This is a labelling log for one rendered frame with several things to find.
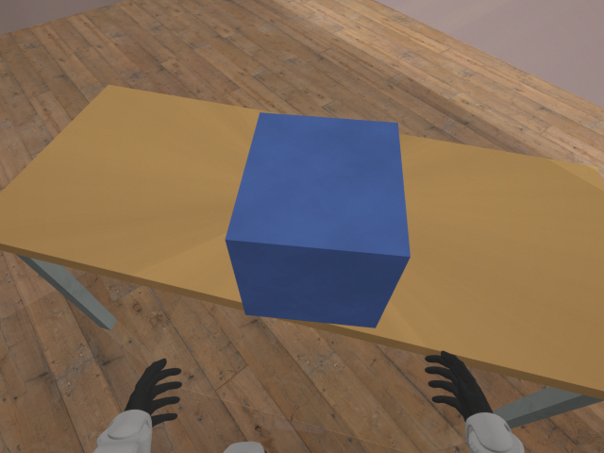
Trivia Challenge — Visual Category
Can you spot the right robot forearm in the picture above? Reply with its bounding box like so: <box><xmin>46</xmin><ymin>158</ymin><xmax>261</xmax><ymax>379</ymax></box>
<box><xmin>465</xmin><ymin>412</ymin><xmax>525</xmax><ymax>453</ymax></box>

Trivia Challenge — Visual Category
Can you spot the left robot forearm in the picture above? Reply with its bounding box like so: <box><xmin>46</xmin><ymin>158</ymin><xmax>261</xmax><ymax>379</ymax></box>
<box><xmin>93</xmin><ymin>410</ymin><xmax>152</xmax><ymax>453</ymax></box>

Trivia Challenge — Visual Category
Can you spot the carton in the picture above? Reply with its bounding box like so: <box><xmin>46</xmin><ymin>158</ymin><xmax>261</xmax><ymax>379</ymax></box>
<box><xmin>226</xmin><ymin>112</ymin><xmax>411</xmax><ymax>328</ymax></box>

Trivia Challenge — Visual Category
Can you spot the left robot hand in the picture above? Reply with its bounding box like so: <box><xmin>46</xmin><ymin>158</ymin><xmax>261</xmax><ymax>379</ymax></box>
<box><xmin>125</xmin><ymin>359</ymin><xmax>182</xmax><ymax>427</ymax></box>

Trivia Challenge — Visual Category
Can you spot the table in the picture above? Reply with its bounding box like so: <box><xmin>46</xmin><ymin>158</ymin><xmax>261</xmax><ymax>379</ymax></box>
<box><xmin>0</xmin><ymin>85</ymin><xmax>604</xmax><ymax>428</ymax></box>

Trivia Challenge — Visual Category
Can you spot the right robot hand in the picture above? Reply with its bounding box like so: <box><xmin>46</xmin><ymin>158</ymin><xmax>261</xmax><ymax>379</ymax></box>
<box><xmin>425</xmin><ymin>351</ymin><xmax>493</xmax><ymax>422</ymax></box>

